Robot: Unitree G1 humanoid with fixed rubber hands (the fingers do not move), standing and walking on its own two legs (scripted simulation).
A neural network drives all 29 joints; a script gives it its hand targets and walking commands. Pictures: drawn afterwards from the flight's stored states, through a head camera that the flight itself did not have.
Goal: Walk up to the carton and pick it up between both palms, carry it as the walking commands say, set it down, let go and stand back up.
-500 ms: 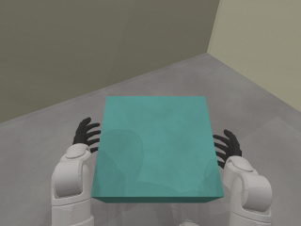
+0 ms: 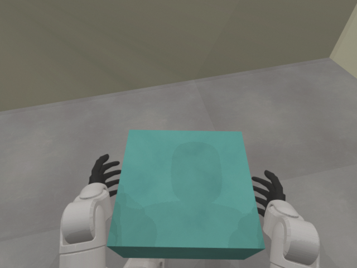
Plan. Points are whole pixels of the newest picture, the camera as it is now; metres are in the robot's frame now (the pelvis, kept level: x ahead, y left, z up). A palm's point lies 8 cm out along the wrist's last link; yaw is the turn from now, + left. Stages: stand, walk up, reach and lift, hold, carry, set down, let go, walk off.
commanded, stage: carry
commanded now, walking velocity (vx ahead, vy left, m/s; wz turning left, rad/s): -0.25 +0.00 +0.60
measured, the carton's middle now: (184, 192) +0.30 -0.01 -0.02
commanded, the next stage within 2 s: none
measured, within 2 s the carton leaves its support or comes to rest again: neither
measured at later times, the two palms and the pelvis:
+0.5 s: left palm out of the picture -0.02 +0.30 +0.06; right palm out of the picture +0.11 -0.04 +0.03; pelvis -0.22 +0.02 -0.02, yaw +17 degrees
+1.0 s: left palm out of the picture -0.32 +0.29 +0.04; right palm out of the picture -0.12 -0.01 +0.04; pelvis -0.42 -0.02 -0.01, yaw +36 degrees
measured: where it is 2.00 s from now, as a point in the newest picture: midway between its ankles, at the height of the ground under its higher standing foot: outside the picture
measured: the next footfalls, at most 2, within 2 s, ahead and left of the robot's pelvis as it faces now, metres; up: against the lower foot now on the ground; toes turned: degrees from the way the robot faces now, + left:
left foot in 0.18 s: -0.08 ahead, +0.17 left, +0.00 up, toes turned +13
right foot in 0.52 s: -0.17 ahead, -0.08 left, +0.00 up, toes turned +15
